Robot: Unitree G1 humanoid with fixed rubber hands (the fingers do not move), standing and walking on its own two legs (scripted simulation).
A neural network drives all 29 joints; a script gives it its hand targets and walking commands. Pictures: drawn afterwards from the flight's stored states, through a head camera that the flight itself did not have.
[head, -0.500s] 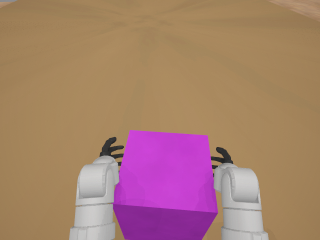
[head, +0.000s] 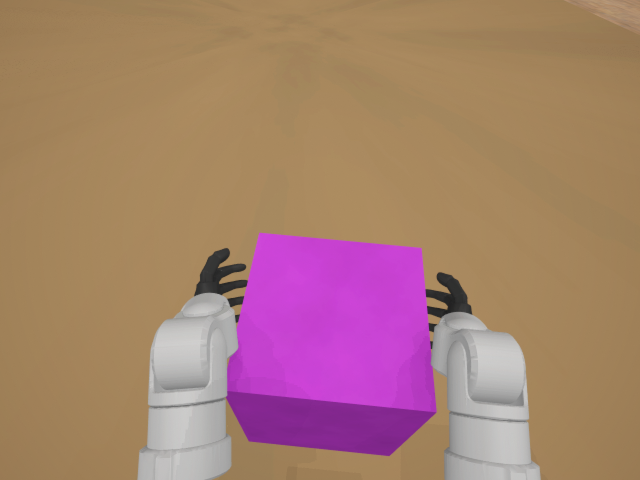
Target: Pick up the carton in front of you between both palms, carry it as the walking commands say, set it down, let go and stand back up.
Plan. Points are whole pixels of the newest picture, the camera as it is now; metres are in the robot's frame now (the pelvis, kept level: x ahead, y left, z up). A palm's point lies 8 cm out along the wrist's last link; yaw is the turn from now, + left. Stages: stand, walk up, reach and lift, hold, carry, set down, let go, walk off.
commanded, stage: carry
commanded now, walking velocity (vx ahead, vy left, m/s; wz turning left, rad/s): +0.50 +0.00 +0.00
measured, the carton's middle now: (328, 351) +0.32 +0.00 +0.00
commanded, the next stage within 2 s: none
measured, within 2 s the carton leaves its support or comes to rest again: neither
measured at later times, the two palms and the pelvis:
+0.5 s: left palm (257, 155) +0.64 +0.14 +0.10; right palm (414, 167) +0.64 -0.15 +0.10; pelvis +0.35 -0.01 +0.00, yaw +2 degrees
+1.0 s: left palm (269, 74) +1.01 +0.16 +0.11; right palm (383, 85) +0.99 -0.13 +0.10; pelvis +0.71 +0.02 +0.00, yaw +0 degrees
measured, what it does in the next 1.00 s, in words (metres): walks ahead: right foot, then left foot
